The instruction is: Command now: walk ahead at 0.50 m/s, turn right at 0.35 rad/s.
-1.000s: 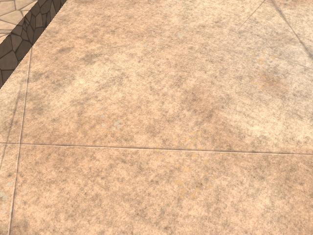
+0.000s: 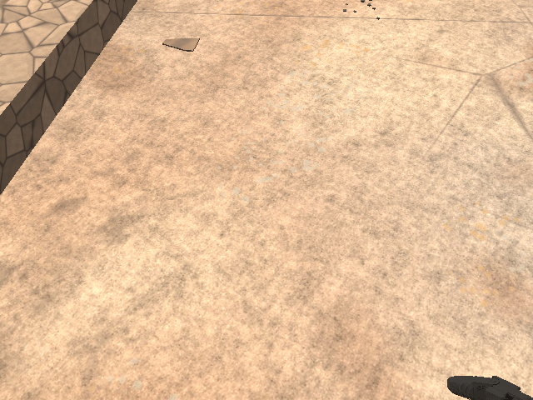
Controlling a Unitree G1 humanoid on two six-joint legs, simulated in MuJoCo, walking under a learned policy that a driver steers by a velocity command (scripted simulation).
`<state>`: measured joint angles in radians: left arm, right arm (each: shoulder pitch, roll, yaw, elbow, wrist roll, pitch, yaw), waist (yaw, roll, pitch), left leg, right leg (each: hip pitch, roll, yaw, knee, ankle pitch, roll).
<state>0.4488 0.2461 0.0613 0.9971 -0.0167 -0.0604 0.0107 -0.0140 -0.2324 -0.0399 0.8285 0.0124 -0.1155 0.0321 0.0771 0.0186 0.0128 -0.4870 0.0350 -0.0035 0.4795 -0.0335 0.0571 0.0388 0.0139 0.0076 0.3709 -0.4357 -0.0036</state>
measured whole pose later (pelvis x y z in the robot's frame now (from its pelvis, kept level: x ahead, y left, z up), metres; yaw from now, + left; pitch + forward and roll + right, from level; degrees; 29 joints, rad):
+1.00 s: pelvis +0.52 -0.13 +0.01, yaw -27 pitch +2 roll -1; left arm 0.35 0.27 0.07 0.81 -0.01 -0.07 0.01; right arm 0.03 -0.26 -0.04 0.79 0.01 -0.10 0.04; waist 0.07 0.04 0.01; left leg -0.57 0.04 -0.01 0.52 0.04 0.02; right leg 0.00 0.09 0.09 0.31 -0.35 -0.06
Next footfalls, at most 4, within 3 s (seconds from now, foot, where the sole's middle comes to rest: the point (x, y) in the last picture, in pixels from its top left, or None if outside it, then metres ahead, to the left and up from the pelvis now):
0.54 right None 0.40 -0.18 -0.76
1.06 left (342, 293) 0.76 -0.12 -0.76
1.56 right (436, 242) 0.96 -0.40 -0.76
2.08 left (341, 166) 1.24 -0.13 -0.76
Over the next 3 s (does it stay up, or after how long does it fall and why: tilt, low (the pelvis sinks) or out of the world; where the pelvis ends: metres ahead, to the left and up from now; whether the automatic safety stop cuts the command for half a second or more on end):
stays up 1.59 -0.29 0.02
